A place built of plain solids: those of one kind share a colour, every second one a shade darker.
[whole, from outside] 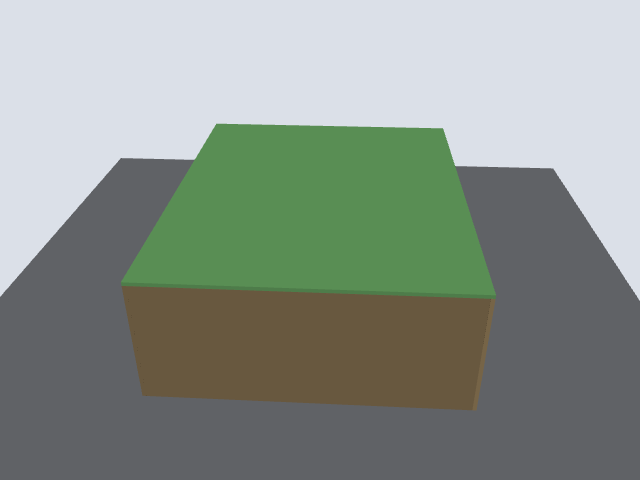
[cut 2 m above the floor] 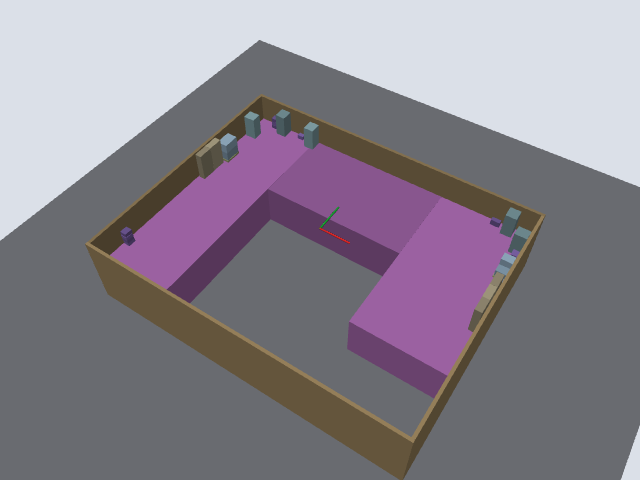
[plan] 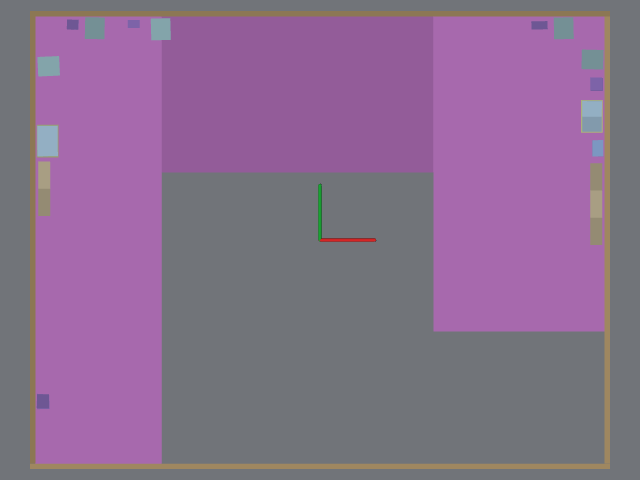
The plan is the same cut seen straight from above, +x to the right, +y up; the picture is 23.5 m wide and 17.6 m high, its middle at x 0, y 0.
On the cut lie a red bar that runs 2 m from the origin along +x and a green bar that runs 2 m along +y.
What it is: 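A closed shop hall without a stair; its walked floor is a deck 3.02 m over the shop floor, a U in plan, with 4 straight fronts toward the void, each bare or guarded by itself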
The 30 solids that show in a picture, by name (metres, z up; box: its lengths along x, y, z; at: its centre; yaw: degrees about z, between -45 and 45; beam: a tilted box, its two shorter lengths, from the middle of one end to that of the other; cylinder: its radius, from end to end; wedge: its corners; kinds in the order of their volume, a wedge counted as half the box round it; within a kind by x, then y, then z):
{
 "floor_1": {"box": [4.65, 16.44, 3.07], "at": [-8.13, 0.0, 1.48]},
 "floor_2": {"box": [9.96, 5.74, 3.07], "at": [-0.82, 5.35, 1.48]},
 "floor_3": {"box": [6.29, 11.58, 3.07], "at": [7.3, 2.43, 1.48]},
 "wall_1": {"box": [0.2, 16.4, 6.79], "at": [-10.53, 0.0, 3.34]},
 "wall_2": {"box": [21.26, 0.2, 6.79], "at": [0.0, -8.3, 3.34]},
 "wall_3": {"box": [21.26, 0.2, 6.79], "at": [0.0, 8.3, 3.34]},
 "wall_4": {"box": [0.2, 16.4, 6.79], "at": [10.53, 0.0, 3.34]},
 "roof_1": {"box": [21.26, 16.8, 0.2], "at": [0.0, 0.0, 6.84]},
 "cage_trolley_1": {"box": [0.8, 0.72, 1.66], "at": [-9.95, 6.37, 3.85], "yaw": 2.5},
 "cage_trolley_2": {"box": [0.72, 0.8, 1.66], "at": [-8.26, 7.77, 3.85], "yaw": -1.0},
 "cage_trolley_3": {"box": [0.72, 0.8, 1.66], "at": [-5.84, 7.73, 3.85], "yaw": 1.5},
 "cage_trolley_4": {"box": [0.72, 0.8, 1.66], "at": [8.94, 7.76, 3.85], "yaw": 1.1},
 "cage_trolley_5": {"box": [0.8, 0.72, 1.66], "at": [9.99, 6.62, 3.85], "yaw": -1.4},
 "shelving_1": {"box": [0.45, 1.0, 2.1], "at": [-10.11, 1.38, 4.07]},
 "shelving_2": {"box": [0.45, 1.0, 2.1], "at": [-10.11, 2.38, 4.07]},
 "shelving_3": {"box": [0.45, 1.0, 2.1], "at": [10.13, 0.32, 4.07]},
 "shelving_4": {"box": [0.45, 1.0, 2.1], "at": [10.13, 1.32, 4.07]},
 "shelving_5": {"box": [0.45, 1.0, 2.1], "at": [10.13, 2.32, 4.07]},
 "load_1": {"box": [0.76, 1.13, 0.66], "at": [-9.99, 3.63, 3.49]},
 "load_2": {"box": [0.76, 1.13, 0.66], "at": [-9.99, 3.63, 4.15], "yaw": 0.2},
 "load_3": {"box": [0.72, 1.14, 0.49], "at": [9.97, 4.54, 3.41], "yaw": -0.2},
 "load_4": {"box": [0.72, 0.57, 0.49], "at": [9.98, 4.81, 3.9], "yaw": -0.2},
 "pallet_1": {"box": [0.8, 1.2, 0.14], "at": [-9.99, 3.63, 3.09]},
 "pallet_2": {"box": [0.8, 1.2, 0.14], "at": [9.97, 4.53, 3.09]},
 "carton_1": {"box": [0.44, 0.52, 0.27], "at": [-10.16, -5.91, 3.97], "yaw": -0.2},
 "carton_2": {"box": [0.41, 0.36, 0.29], "at": [-9.07, 7.9, 3.73], "yaw": -1.7},
 "carton_3": {"box": [0.44, 0.3, 0.31], "at": [-6.83, 7.92, 3.18]},
 "carton_4": {"box": [0.6, 0.3, 0.41], "at": [8.05, 7.87, 3.22], "yaw": 1.1},
 "carton_5": {"box": [0.45, 0.48, 0.25], "at": [10.13, 5.72, 3.65]},
 "crate_1": {"box": [0.4, 0.6, 0.3], "at": [10.19, 3.36, 3.47], "yaw": 0.3}
}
